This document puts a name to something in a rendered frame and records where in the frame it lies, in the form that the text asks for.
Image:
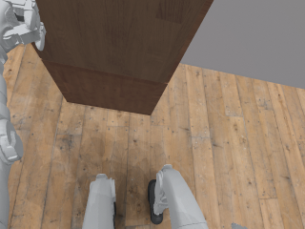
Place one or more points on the handle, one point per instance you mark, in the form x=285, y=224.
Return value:
x=20, y=18

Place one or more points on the cupboard door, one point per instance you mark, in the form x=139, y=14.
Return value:
x=135, y=38

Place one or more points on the left robot forearm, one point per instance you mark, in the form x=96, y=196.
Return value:
x=4, y=110

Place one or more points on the robot left hand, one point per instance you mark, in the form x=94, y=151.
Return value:
x=14, y=32

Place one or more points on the left robot thigh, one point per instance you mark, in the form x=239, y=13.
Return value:
x=98, y=214

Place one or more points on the right robot foot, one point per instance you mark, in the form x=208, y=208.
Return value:
x=155, y=218

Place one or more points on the robot left upper arm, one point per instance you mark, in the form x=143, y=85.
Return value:
x=11, y=150

